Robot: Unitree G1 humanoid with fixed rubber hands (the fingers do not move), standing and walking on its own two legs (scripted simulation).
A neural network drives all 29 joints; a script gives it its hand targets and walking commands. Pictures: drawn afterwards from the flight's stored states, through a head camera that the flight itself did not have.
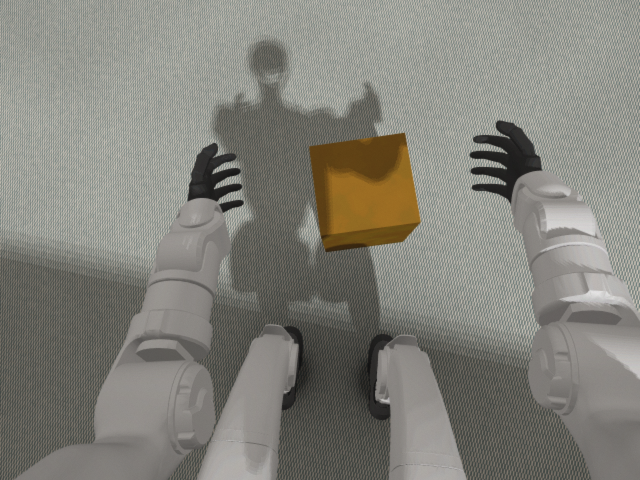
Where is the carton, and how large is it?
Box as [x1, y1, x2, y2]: [309, 133, 420, 251]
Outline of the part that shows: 404,133 309,146 320,234 326,251 402,241 420,222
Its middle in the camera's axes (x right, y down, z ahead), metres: +0.10 -0.10 +0.95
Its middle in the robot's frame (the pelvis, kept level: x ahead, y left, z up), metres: +0.55 -0.01 -0.54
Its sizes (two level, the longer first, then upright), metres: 0.210 0.200 0.250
